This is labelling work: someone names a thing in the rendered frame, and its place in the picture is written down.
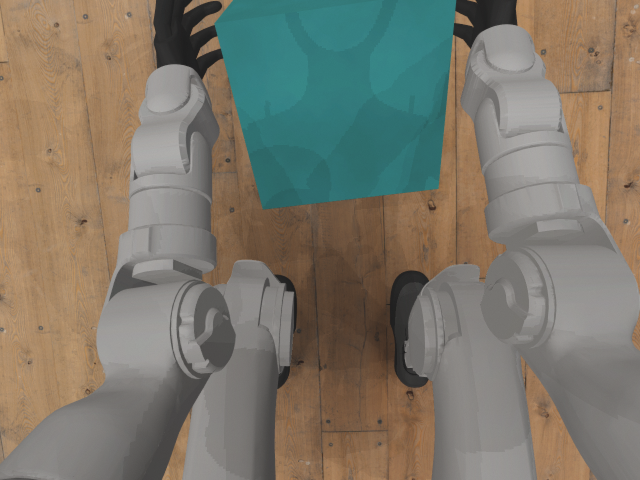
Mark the carton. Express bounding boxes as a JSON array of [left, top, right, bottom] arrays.
[[214, 0, 456, 210]]

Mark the robot right forearm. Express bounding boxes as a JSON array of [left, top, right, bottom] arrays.
[[460, 24, 640, 317]]

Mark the robot left forearm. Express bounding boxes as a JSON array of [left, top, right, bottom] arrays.
[[96, 64, 220, 362]]

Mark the left robot upper arm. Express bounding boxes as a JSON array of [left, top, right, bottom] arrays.
[[0, 279, 236, 480]]

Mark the robot left hand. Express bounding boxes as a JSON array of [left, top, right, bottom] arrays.
[[153, 0, 223, 79]]

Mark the robot right hand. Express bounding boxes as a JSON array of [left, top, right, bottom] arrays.
[[453, 0, 518, 49]]

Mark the right robot foot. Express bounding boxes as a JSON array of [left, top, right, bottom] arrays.
[[390, 271, 429, 388]]

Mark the robot left shin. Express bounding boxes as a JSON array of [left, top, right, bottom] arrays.
[[214, 260, 284, 372]]

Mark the right robot upper arm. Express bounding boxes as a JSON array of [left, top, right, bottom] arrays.
[[480, 245, 640, 480]]

